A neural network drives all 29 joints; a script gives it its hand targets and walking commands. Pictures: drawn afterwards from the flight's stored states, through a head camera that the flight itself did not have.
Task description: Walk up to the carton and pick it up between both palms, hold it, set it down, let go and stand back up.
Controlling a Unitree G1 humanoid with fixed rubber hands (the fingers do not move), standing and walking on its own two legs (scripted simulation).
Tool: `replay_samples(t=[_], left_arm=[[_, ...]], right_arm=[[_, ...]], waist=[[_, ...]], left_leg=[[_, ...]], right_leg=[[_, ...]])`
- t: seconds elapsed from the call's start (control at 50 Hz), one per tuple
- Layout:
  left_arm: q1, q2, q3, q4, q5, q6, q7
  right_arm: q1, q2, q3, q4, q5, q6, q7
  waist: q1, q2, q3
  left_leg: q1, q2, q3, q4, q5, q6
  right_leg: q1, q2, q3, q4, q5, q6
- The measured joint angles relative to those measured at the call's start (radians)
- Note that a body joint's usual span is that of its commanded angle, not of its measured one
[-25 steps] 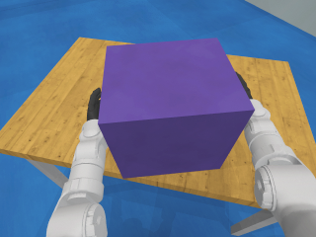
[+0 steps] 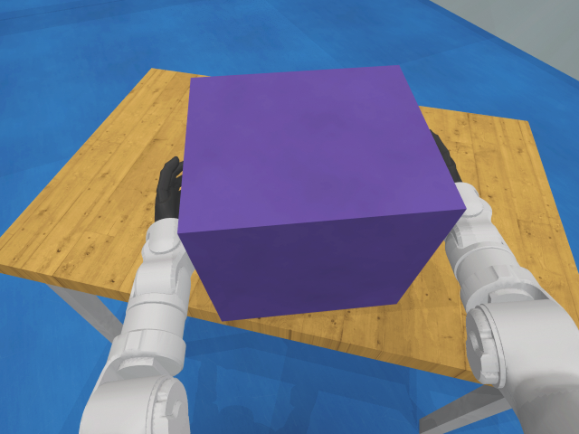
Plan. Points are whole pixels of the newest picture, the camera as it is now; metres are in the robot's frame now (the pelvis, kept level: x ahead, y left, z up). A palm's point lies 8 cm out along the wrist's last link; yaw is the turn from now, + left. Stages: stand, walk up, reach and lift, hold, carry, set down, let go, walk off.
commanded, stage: reach and lift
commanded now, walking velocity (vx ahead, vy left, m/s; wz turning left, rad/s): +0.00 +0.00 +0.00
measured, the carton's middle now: (304, 202) +0.42 +0.05 +0.07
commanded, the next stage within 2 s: none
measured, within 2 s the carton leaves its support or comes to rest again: neither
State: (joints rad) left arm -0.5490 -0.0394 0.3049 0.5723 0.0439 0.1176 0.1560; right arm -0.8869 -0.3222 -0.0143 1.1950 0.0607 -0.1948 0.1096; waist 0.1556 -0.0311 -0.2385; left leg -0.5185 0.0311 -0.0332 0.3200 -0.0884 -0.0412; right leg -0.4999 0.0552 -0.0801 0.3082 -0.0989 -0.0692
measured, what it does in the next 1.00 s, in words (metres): stands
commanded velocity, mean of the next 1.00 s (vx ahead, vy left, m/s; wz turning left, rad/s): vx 0.00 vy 0.00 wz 0.00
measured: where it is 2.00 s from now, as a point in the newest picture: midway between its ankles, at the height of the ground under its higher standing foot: outside the picture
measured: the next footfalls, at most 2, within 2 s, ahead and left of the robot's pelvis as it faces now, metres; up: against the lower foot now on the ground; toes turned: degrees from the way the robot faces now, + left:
none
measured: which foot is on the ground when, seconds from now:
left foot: down 0.00-1.00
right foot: down 0.00-1.00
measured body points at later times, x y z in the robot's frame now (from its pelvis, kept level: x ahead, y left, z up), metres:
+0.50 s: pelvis -0.02 +0.00 +0.00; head -0.02 +0.01 +0.45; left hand +0.37 +0.23 +0.11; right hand +0.45 -0.14 +0.16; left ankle +0.02 +0.14 -0.74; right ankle +0.01 -0.07 -0.74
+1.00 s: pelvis +0.01 +0.02 +0.01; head -0.03 +0.04 +0.45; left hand +0.38 +0.24 +0.17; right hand +0.43 -0.13 +0.21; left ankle +0.02 +0.14 -0.74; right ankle +0.01 -0.07 -0.74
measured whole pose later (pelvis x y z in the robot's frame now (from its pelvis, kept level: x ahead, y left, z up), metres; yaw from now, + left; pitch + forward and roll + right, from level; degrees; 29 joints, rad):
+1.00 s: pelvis +0.01 +0.02 +0.01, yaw +2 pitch +3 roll +0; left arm -0.61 0.11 0.26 0.33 -0.01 0.58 0.12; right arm -0.85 -0.26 0.01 0.84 0.26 0.25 -0.03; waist -0.01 -0.05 -0.15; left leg -0.26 0.00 -0.06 0.35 -0.14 -0.02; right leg -0.22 0.02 -0.10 0.31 -0.15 -0.04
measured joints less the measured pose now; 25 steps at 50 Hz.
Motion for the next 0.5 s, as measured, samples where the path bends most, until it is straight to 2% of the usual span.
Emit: replay_samples(t=[0.22,0.4,0.5], left_arm=[[-0.028,0.026,-0.036,0.068,-0.047,0.003,0.021],[-0.061,0.062,-0.075,0.052,-0.112,0.083,0.043],[-0.101,0.077,-0.08,0.074,-0.114,0.13,0.038]], right_arm=[[-0.028,-0.013,0.033,0.041,0.043,0.026,0.001],[-0.057,-0.019,0.042,0.038,0.099,0.094,0.005],[-0.048,-0.022,0.034,-0.001,0.115,0.157,-0.005]], waist=[[-0.005,-0.013,-0.027],[-0.021,-0.006,-0.042],[-0.03,-0.011,-0.047]], left_leg=[[-0.033,0.001,0.002,0.014,0.012,0.001],[-0.039,0.001,-0.008,0.037,0.009,0.0],[-0.012,-0.001,-0.013,0.045,-0.001,0.001]], right_leg=[[-0.033,0.0,0.001,0.01,0.016,0.0],[-0.028,0.001,-0.009,0.019,0.017,-0.001],[-0.001,-0.002,-0.014,0.03,0.003,0.002]])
